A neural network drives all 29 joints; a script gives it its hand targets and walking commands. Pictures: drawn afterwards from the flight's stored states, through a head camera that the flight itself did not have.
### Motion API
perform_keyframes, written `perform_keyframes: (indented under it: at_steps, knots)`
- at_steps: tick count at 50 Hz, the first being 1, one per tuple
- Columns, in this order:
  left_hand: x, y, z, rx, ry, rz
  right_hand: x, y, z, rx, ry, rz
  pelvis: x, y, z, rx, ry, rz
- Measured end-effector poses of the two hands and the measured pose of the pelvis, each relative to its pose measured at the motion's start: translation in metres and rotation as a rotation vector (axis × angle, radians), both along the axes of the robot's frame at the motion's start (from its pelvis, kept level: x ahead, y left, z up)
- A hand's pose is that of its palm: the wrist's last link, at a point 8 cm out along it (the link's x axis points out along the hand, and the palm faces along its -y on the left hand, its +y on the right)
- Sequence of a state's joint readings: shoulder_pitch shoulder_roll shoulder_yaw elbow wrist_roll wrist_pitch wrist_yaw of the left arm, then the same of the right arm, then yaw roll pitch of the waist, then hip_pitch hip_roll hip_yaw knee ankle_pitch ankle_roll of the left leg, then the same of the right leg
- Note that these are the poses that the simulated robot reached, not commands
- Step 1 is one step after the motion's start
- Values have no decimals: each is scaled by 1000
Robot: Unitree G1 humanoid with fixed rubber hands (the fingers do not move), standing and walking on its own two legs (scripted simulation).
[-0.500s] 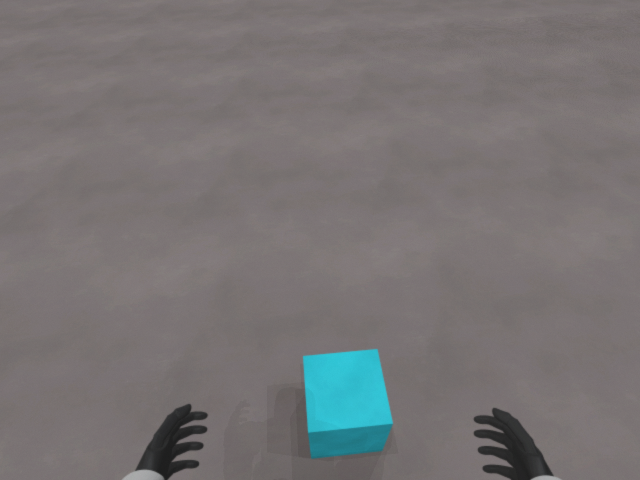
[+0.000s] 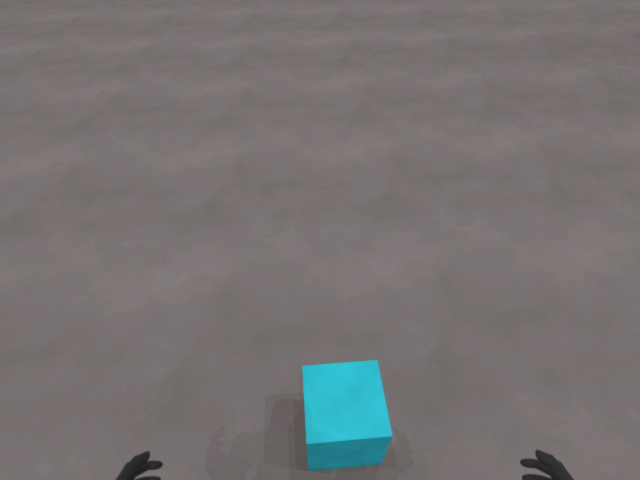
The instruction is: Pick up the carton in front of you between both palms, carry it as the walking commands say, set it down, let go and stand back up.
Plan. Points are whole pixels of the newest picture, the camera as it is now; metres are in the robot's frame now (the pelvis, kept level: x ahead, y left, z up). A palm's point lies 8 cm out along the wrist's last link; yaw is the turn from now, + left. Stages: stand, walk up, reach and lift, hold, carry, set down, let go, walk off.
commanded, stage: stand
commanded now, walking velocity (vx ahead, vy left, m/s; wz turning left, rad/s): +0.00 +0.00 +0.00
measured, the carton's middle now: (342, 416) +0.44 -0.04 -0.65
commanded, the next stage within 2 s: none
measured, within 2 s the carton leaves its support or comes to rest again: neither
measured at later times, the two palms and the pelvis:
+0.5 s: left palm out of the picture +0.08 +0.28 -0.10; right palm out of the picture +0.08 -0.28 -0.09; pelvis -0.01 +0.00 +0.00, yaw +0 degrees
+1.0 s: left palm out of the picture +0.05 +0.29 -0.10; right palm out of the picture +0.05 -0.29 -0.10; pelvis -0.03 +0.00 +0.01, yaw +0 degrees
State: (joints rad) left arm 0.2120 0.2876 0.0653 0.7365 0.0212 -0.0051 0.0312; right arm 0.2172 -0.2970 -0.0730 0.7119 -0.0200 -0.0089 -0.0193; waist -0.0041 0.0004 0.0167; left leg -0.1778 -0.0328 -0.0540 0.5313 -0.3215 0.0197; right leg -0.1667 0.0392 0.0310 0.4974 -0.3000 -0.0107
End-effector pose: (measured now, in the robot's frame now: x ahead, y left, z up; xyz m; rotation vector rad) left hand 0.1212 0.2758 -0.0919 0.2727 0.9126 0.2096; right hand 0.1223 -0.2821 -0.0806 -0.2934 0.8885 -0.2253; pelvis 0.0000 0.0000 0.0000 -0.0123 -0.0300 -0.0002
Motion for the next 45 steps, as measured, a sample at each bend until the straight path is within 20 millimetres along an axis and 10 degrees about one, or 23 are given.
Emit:
perform_keyframes:
  at_steps: [45]
  knots:
    - [-67, 16, -11, 15, 165, 28, -64, -2, -15, 1, 159, -31, -28, 5, 8, 8, -32, -4]
